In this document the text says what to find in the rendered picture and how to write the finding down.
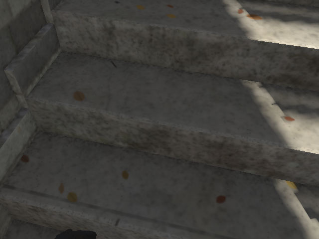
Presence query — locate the robot left hand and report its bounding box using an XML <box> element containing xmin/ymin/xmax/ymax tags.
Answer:
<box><xmin>55</xmin><ymin>229</ymin><xmax>97</xmax><ymax>239</ymax></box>

